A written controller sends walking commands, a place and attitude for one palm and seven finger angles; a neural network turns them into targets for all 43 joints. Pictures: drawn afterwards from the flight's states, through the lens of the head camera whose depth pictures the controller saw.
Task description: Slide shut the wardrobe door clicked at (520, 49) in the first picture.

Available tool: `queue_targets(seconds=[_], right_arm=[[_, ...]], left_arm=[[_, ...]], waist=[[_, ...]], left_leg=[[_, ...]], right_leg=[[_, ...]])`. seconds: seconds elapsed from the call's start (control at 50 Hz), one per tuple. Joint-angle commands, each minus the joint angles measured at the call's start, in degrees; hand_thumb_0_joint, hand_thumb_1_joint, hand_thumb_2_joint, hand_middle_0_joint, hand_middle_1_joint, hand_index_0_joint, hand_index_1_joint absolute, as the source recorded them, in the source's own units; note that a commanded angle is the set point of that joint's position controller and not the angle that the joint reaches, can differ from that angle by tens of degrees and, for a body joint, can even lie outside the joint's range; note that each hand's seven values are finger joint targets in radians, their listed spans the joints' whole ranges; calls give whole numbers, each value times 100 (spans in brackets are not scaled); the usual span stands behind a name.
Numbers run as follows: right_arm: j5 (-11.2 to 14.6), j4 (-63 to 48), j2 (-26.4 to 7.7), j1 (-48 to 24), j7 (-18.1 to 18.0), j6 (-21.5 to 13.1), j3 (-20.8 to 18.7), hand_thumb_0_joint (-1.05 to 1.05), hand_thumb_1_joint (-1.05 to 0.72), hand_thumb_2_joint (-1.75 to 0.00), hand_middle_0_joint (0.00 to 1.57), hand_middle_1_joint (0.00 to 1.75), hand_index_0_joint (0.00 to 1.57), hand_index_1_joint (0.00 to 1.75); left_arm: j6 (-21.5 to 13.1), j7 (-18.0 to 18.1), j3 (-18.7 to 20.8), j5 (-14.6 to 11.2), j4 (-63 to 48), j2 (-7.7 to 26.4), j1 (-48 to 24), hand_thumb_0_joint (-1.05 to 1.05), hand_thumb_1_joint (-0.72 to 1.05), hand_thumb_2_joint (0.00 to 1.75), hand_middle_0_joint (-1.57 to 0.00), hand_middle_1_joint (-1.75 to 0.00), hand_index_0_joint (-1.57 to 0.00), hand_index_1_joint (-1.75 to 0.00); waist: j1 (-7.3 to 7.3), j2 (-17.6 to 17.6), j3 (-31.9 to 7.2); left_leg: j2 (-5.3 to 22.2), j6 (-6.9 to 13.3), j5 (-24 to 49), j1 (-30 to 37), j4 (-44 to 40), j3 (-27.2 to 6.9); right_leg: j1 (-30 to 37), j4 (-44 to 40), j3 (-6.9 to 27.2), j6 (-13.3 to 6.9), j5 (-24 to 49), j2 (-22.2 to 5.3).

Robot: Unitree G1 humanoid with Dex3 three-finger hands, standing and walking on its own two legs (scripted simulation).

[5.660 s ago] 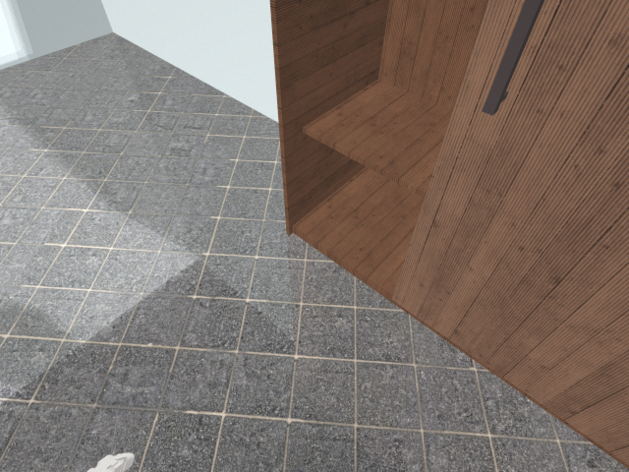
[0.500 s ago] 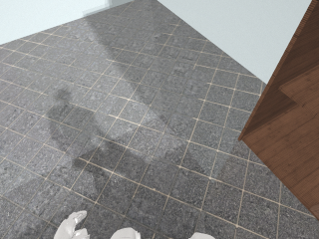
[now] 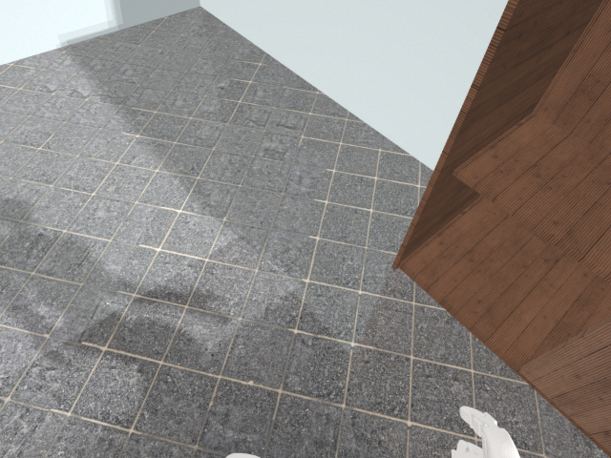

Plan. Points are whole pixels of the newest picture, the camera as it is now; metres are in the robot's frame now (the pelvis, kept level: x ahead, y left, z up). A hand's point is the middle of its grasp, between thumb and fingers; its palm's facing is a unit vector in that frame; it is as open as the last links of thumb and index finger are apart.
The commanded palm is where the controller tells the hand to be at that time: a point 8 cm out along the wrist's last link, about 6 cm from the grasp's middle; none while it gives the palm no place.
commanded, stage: turn to face it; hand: right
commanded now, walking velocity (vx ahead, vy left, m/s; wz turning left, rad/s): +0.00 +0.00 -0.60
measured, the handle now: out of the picture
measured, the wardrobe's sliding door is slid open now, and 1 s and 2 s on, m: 0.51 0.51 0.51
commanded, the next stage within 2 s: take the last steps up to it in 1.16 s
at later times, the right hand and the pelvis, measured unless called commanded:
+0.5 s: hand out of the picture -0.05 -0.21 -0.17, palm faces +0.36 +0.89 -0.26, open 7.4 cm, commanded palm none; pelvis +0.00 +0.00 -0.01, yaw -20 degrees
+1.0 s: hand out of the picture -0.01 -0.30 -0.15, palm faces +0.56 +0.79 -0.24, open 7.4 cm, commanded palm none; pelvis +0.00 -0.06 +0.01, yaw -34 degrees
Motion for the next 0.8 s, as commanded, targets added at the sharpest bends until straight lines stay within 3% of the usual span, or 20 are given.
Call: queue_targets(seconds=[0.0, 0.02, 0.04, 0.08, 0.12, 0.14, 0.22, 0.32, 0.42, 0.46, 0.48, 0.5, 0.52, 0.54, 0.56, 0.6, 0.62, 0.66, 0.72, 0.78], right_arm=[[-61, -250, -1140, 932, -126, -267, -264, 0, -90, -90, 20, 30, 20, 30], [-145, -316, -1558, 844, -156, -293, -331, 0, -90, -90, 20, 30, 20, 30], [-113, -356, -1482, 759, -166, -251, -274, 0, -90, -90, 20, 30, 20, 30], [-82, -429, -1001, 134, -146, -301, -179, 0, -90, -90, 20, 30, 20, 30], [-68, -401, -768, 79, -102, -328, -91, 0, -90, -90, 20, 30, 20, 30], [-78, -355, -759, 272, -94, -355, -87, 0, -90, -90, 20, 30, 20, 30], [-109, -115, -845, 892, -98, -350, -124, 0, -90, -90, 20, 30, 20, 30], [-161, 38, -1016, 1342, -96, -316, -167, 0, -90, -90, 20, 30, 20, 30], [-193, 93, -1242, 1404, -78, -238, -255, 0, -90, -90, 20, 30, 20, 30], [-170, 84, -1324, 1338, -60, -231, -290, 0, -90, -90, 20, 30, 20, 30], [-126, 81, -1338, 1295, -43, -229, -301, 0, -90, -90, 20, 30, 20, 30], [-76, -11, -1182, 1282, -12, -227, -275, 0, -90, -90, 20, 30, 20, 30], [-36, -258, -741, 1164, 27, -216, -145, 0, -90, -90, 20, 30, 20, 30], [-84, -339, -828, 918, -37, -116, -131, 0, -90, -90, 20, 30, 20, 30], [-106, -249, -819, 721, -78, -51, -141, 0, -90, -90, 20, 30, 20, 30], [-106, -139, -865, 614, -23, -71, -205, 0, -90, -90, 20, 30, 20, 30], [-100, -45, -870, 760, 23, -68, -212, 0, -90, -90, 20, 30, 20, 30], [-122, 81, -831, 1018, 49, -56, -225, 0, -90, -90, 20, 30, 20, 30], [-135, 119, -858, 992, 34, -38, -236, 0, -90, -90, 20, 30, 20, 30], [-128, 66, -842, 821, -4, -33, -221, 0, -90, -90, 20, 30, 20, 30]], left_arm=[[-127, 0, 250, -99, -536, 732, -142, 0, 90, 90, -20, -30, -20, -30], [-127, 7, 220, -81, -683, 512, -81, 0, 90, 90, -20, -30, -20, -30], [-88, 15, 287, 4, -669, 815, -169, 0, 90, 90, -20, -30, -20, -30], [41, -43, 290, 35, -377, 710, 55, 0, 90, 90, -20, -30, -20, -30], [81, -118, 268, 8, -271, 679, 125, 0, 90, 90, -20, -30, -20, -30], [88, -134, 245, 8, -279, 643, 50, 0, 90, 90, -20, -30, -20, -30], [140, -142, 201, 10, -384, 662, -436, 0, 90, 90, -20, -30, -20, -30], [124, -145, 105, -11, -499, 595, -980, 0, 90, 90, -20, -30, -20, -30], [19, -161, -7, -51, -619, 527, -1211, 0, 90, 90, -20, -30, -20, -30], [-47, -135, 4, -41, -609, 623, -934, 0, 90, 90, -20, -30, -20, -30], [-90, -129, 48, -13, -536, 787, -567, 0, 90, 90, -20, -30, -20, -30], [-161, -114, 174, 17, -424, 1268, -28, 0, 90, 90, -20, -30, -20, -30], [-185, -81, 324, -25, -379, 1934, 385, 0, 90, 90, -20, -30, -20, -30], [-129, -46, 312, -90, -244, 1949, 589, 0, 90, 90, -20, -30, -20, -30], [-148, 36, 263, -71, -221, 1695, 377, 0, 90, 90, -20, -30, -20, -30], [-166, 101, 139, -24, -476, 1339, -270, 0, 90, 90, -20, -30, -20, -30], [-184, 99, 75, -35, -534, 1254, -513, 0, 90, 90, -20, -30, -20, -30], [-229, 80, 55, -34, -604, 1179, -624, 0, 90, 90, -20, -30, -20, -30], [-247, 78, 42, -57, -567, 1132, -455, 0, 90, 90, -20, -30, -20, -30], [-251, 87, 69, -42, -517, 1097, -253, 0, 90, 90, -20, -30, -20, -30]], waist=[[-538, 556, -1222], [-533, 1845, -1035], [-487, 1261, -853], [-117, 1057, -389], [-27, 1008, -128], [-110, 1100, -92], [-377, 1253, 0], [-568, 1342, -135], [-665, 1612, -385], [-502, 1443, -633], [-274, 1141, -848], [33, 42, -1328], [167, -1679, -1505], [214, -1162, -1575], [170, -1183, -1305], [-79, -822, -680], [-244, -589, -617], [-380, -524, -571], [-390, -540, -549], [-345, -499, -514]], left_leg=[[1109, 441, 998, 2353, -2281, -816], [2625, 1113, 1645, 2459, -2397, -2275], [2852, 1438, 2024, 1537, -2301, -1991], [2019, 1203, 2127, 1050, -2258, -993], [1596, 973, 2725, 900, -2062, -110], [1545, 933, 3077, 1024, -2003, 61], [1681, 1007, 3255, 1277, -1944, 226], [1841, 1118, 3989, 1746, -1692, 445], [1970, 1063, 4290, 1744, -1233, 819], [1964, 913, 4432, 1723, -721, 1025], [1885, 701, 4196, 1418, -18, 1228], [1545, 377, 2894, 380, 1258, 1394], [685, -18, -1540, -1349, 2530, 1167], [711, 51, -1798, -1418, 2897, 487], [822, 33, -1453, -1505, 3012, 320], [773, -13, -644, -1470, 3167, 197], [757, -26, -322, -1331, 3167, 228], [677, -61, 102, -1241, 3075, 246], [624, -108, 431, -1221, 2940, 170], [587, -161, 470, -1395, 2816, 91]], right_leg=[[-876, 675, 853, 116, -31, -713], [-1920, 2060, -359, 535, -2018, 27], [-1624, 3136, -349, 483, -2225, -248], [-1564, 4032, -391, 563, -1481, -500], [-1587, 4359, -648, 652, -938, -641], [-1609, 4370, -747, 694, -843, -657], [-1708, 4170, -900, 769, -847, -791], [-1532, 3229, -1157, 744, -1219, -858], [-622, 1593, -1630, 535, -1272, -771], [-33, 688, -1774, 423, -851, -665], [724, -53, -1721, 342, -119, -657], [2060, -434, -854, 31, 1457, -1365], [2894, -328, 1177, -716, 4350, -2952], [2661, -230, 1040, -1116, 4946, -3179], [2409, -342, 764, -976, 4736, -2860], [1625, -452, 399, -760, 3919, -2271], [1443, -573, 217, -680, 3471, -2103], [1279, -724, -10, -516, 3084, -1831], [1262, -897, 89, -376, 2860, -1694], [1437, -917, 370, -446, 2818, -1739]])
